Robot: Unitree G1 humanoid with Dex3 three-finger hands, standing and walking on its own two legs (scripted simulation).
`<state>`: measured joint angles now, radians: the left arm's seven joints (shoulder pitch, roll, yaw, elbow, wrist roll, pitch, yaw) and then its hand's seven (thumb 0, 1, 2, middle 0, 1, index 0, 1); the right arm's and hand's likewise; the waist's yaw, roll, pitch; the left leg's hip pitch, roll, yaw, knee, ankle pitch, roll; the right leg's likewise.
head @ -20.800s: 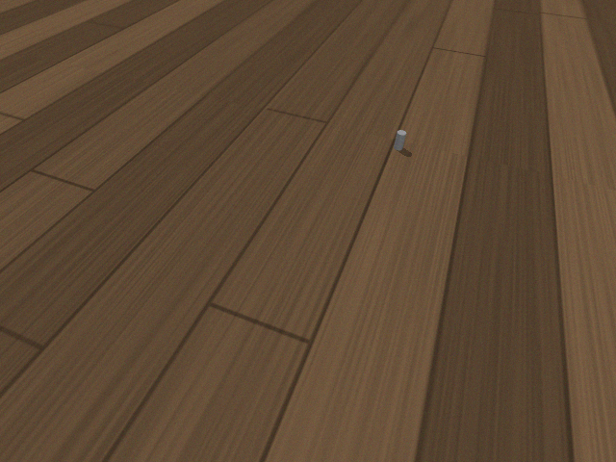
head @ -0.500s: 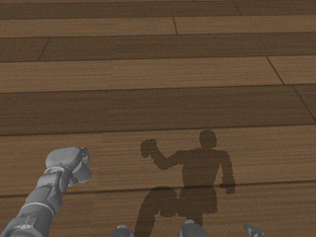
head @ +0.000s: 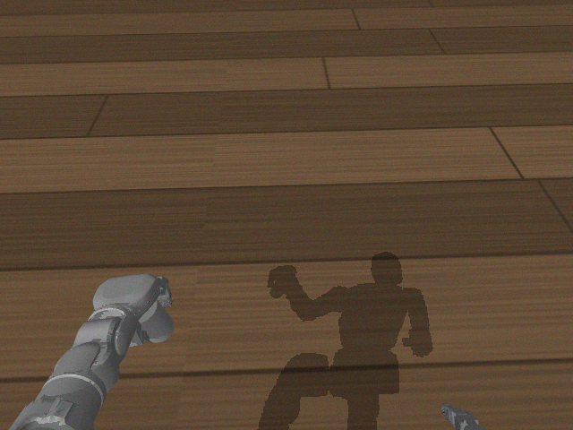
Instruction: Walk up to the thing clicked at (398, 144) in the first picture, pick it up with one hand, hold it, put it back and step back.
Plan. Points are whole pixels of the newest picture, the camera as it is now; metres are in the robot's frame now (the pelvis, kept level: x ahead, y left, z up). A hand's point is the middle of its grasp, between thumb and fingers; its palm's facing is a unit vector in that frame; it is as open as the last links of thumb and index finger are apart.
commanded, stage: hold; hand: left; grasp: from above
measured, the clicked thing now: (151, 318) +0.33 +0.23 -0.10
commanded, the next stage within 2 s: crouch in 1.64 s
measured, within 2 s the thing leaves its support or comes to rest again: neither
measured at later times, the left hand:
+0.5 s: hand (140, 319) +0.30 +0.22 -0.03, palm faces -0.47 -0.06 -0.88, open 8.0 cm
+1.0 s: hand (135, 334) +0.27 +0.21 -0.02, palm faces -0.46 -0.05 -0.89, open 8.0 cm
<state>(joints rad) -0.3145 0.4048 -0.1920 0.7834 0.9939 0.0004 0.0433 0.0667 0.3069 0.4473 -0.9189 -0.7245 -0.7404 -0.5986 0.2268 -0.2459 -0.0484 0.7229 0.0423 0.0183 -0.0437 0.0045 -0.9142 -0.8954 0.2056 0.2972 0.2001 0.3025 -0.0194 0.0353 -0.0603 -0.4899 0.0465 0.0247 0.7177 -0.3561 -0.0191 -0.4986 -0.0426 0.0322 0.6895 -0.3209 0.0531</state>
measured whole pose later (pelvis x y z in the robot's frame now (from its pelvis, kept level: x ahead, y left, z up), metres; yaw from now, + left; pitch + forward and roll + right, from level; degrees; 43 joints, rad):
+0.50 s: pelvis +0.00 -0.01 +0.01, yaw +0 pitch +4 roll +0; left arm -0.27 0.39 -0.21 0.70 0.99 0.01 -0.02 0.07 0.30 0.45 -0.92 -0.72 -0.74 -0.59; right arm 0.22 -0.26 -0.05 0.69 0.05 0.07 -0.04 0.01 -0.91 -0.89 0.20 0.30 0.20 0.30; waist 0.00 0.05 -0.04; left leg -0.35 0.05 0.03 0.59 -0.30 -0.03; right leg -0.38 -0.04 0.03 0.59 -0.28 0.04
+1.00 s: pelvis -0.02 -0.01 +0.02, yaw +0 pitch +1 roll +1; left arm -0.25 0.40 -0.22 0.64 0.98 0.01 -0.05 0.07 0.31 0.45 -0.88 -0.75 -0.74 -0.59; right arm 0.17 -0.26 -0.03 0.69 0.05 0.06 -0.06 0.01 -0.92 -0.90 0.20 0.30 0.20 0.30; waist 0.01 0.05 -0.01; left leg -0.29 0.04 0.03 0.52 -0.24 -0.03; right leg -0.32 -0.04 0.04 0.53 -0.22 0.04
